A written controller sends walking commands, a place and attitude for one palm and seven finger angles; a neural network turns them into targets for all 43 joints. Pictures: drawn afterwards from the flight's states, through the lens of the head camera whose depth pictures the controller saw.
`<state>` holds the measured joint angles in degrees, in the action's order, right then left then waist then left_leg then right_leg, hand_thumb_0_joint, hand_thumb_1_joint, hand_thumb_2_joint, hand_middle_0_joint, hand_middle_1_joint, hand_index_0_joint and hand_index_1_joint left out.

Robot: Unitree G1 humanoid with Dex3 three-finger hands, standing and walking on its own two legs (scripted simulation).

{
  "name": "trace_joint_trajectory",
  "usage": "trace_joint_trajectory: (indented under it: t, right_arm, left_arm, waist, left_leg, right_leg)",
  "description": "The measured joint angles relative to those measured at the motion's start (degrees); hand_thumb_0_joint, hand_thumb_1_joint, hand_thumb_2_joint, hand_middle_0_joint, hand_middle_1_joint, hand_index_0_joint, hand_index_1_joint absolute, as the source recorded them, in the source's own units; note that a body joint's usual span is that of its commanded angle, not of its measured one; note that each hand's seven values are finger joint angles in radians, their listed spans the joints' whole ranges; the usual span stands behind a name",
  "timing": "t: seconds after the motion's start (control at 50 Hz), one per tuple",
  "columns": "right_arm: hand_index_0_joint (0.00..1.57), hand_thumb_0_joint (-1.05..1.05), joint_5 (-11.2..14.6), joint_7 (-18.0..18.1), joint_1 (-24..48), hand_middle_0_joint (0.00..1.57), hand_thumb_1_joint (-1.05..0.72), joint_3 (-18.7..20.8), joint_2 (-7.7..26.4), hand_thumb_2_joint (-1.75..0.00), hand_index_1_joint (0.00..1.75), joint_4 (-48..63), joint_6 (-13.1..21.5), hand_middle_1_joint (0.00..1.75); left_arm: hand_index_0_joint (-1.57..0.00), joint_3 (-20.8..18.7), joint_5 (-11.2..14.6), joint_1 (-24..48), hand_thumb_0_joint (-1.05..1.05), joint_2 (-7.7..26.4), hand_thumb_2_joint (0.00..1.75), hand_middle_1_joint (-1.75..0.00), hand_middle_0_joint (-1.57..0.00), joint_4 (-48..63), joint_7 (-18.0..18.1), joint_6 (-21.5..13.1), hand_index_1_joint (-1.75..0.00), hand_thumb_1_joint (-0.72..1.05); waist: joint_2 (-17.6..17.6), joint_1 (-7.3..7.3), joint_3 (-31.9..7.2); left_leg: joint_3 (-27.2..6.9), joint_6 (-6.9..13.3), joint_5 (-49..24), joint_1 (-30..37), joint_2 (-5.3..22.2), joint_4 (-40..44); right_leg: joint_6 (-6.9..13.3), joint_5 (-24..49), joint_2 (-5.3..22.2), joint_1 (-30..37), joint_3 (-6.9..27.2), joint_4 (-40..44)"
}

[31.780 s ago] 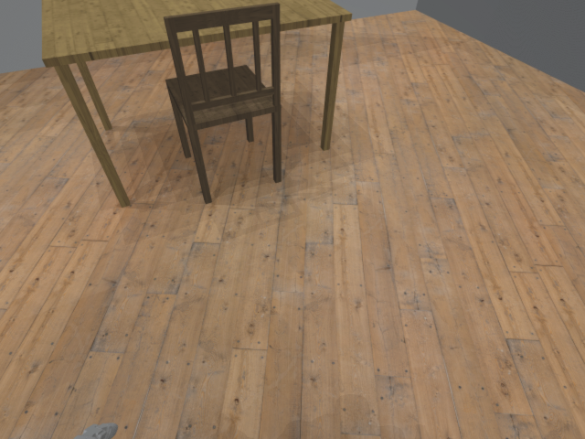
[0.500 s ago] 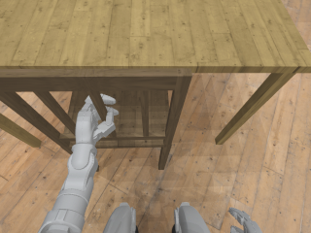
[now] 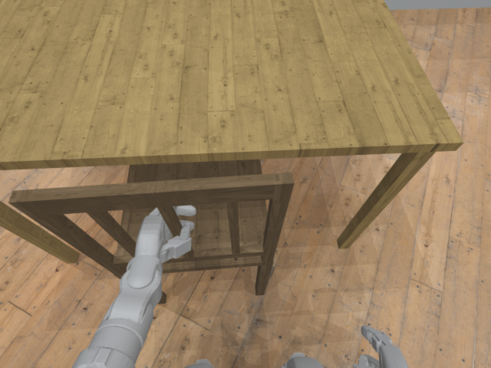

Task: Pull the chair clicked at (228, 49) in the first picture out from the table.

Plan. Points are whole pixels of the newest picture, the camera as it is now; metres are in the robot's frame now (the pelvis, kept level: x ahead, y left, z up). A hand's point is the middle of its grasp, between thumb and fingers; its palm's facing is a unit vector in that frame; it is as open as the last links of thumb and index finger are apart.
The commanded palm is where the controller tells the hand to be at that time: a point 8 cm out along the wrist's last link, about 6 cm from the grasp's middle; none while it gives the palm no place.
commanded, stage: step backward, pulling the chair out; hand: left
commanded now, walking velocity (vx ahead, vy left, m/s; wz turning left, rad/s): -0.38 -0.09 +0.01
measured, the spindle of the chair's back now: (178, 232) +0.37 +0.13 -0.09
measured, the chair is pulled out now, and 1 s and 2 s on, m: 0.03 0.16 0.27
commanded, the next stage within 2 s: none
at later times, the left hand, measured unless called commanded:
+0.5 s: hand (187, 264) +0.29 +0.10 -0.05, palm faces -0.08 -0.99 -0.12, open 5.0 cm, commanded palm +0.26 +0.15 -0.04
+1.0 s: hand (188, 319) +0.21 +0.09 -0.05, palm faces -0.06 -0.99 -0.15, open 5.0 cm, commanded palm +0.19 +0.15 -0.04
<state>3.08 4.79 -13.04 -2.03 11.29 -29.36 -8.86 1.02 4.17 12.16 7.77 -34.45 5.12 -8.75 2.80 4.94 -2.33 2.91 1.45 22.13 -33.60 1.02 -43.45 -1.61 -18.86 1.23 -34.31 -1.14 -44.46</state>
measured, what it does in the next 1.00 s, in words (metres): shifts its weight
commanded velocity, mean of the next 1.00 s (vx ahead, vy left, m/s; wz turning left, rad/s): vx -0.38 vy -0.04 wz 0.11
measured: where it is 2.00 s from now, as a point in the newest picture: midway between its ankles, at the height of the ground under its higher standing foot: outside the picture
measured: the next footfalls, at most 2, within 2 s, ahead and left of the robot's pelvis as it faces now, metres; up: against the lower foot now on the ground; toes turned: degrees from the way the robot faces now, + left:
left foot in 1.48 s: -0.08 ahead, +0.11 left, +0.00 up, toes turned -4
right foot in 1.70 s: -0.15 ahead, -0.14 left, +0.00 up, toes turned -4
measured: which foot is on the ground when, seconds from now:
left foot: down 0.00-1.00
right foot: down 0.00-1.00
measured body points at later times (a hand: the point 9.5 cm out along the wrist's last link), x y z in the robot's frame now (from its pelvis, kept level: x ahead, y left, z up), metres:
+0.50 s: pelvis -0.03 +0.00 +0.02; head +0.05 -0.01 +0.46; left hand +0.29 +0.15 -0.03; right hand +0.05 -0.26 -0.10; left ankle -0.03 +0.09 -0.71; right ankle -0.03 -0.13 -0.71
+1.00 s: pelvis -0.11 +0.00 +0.02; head -0.06 -0.01 +0.46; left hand +0.20 +0.14 -0.03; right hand -0.02 -0.27 -0.11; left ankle -0.07 +0.11 -0.72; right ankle -0.03 -0.13 -0.71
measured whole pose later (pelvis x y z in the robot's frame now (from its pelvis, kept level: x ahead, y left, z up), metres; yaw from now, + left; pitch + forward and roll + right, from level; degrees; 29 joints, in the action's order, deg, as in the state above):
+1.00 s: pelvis -0.11 +0.00 +0.02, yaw -1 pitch +2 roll -1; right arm 1.6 6.0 -12.6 -0.1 16.0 -39.7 -4.1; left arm 2.6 2.7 15.3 4.9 -49.4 7.0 -11.5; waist 3.1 3.7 3.6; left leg -0.8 0.2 14.6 -21.4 0.3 -33.3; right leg 0.2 -6.7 1.8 -23.6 -5.3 -28.0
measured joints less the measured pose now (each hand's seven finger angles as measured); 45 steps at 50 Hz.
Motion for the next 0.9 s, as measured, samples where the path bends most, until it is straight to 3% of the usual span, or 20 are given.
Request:
trace_joint_trajectory:
  t: [0.14, 0.3, 0.42, 0.68, 0.8, 0.9]
  right_arm:
    - [0.2, 0.01, -1.0, 1.2, -0.3, 0.21, -0.91, 0.9, 1.3, -0.89, 0.3, -3.0, -0.1, 0.3]
    - [0.2, 0.01, -2.8, -0.4, 0.4, 0.2, -0.91, 1.7, 1.4, -0.89, 0.3, -4.4, 1.0, 0.3]
    - [0.2, 0.01, -2.3, 0.4, 0.8, 0.2, -0.91, 1.2, 0.8, -0.89, 0.3, -4.7, 0.9, 0.3]
    - [0.2, 0.01, -2.4, 1.2, 2.7, 0.21, -0.91, 0.6, 0.7, -0.89, 0.3, -5.1, 1.1, 0.3]
    - [0.2, 0.01, -1.9, 1.0, 2.6, 0.21, -0.91, 0.7, 1.0, -0.89, 0.3, -5.9, 2.3, 0.3]
    - [0.2, 0.01, -1.4, 1.0, 1.8, 0.21, -0.91, 1.6, 2.5, -0.89, 0.3, -8.4, 3.7, 0.3]
  left_arm:
    - [-0.49, 0.3, -1.6, 3.7, 0.05, 1.4, 0.8, -1.18, -0.29, -7.3, -0.7, -1.0, -1.45, 0.77]
    - [-0.5, -2.6, -0.2, 0.7, 0.06, 1.7, 0.8, -1.15, -0.28, -6.5, -1.1, -2.0, -1.45, 0.77]
    - [-0.5, -2.6, -0.2, -0.5, 0.05, 1.2, 0.81, -1.14, -0.29, -5.2, -0.8, -2.3, -1.45, 0.76]
    - [-0.5, -0.3, -0.2, 0.4, 0.05, 0.6, 0.81, -1.13, -0.29, -8.3, 0.3, -0.6, -1.45, 0.75]
    - [-0.5, -0.4, 0.4, 0.5, 0.05, -0.4, 0.82, -1.12, -0.3, -10.2, 0.5, -1.5, -1.45, 0.75]
    - [-0.5, 0.2, -0.2, 1.3, 0.05, -1.9, 0.82, -1.12, -0.31, -13.0, 1.3, -3.2, -1.45, 0.74]
  waist:
    - [-2.4, -0.07, 3.0]
    - [-2.0, 0.03, 6.5]
    - [-1.3, 0.11, 8.0]
    - [-3.4, -1.1, 7.4]
    - [-1.2, -1.77, 7.6]
    - [-0.1, -2.29, 7.3]
  left_leg:
    - [1.2, 0.6, -2.6, 8.5, 0.8, 8.5]
    - [4.6, 0.4, -4.2, 13.6, 1.8, 12.2]
    - [4.3, -0.4, -5.7, 13.5, 2.2, 12.6]
    - [4.8, 0.6, -9.5, 13.6, 0.3, 13.9]
    - [3.2, -0.4, -10.1, 11.5, 1.4, 11.6]
    - [-0.2, -1.6, -0.6, 9.2, 0.1, 6.0]
  right_leg:
    - [0.4, 3.6, -0.5, 8.8, -1.0, 10.4]
    - [0.9, 5.5, -0.9, 14.0, -1.0, 16.6]
    - [1.5, 7.2, -1.2, 14.3, -1.5, 17.7]
    - [1.3, 7.8, 0.7, 12.5, -1.1, 14.6]
    - [2.4, 8.7, -0.1, 11.6, -2.7, 13.8]
    - [2.8, 10.9, -0.3, 11.8, -3.3, 16.2]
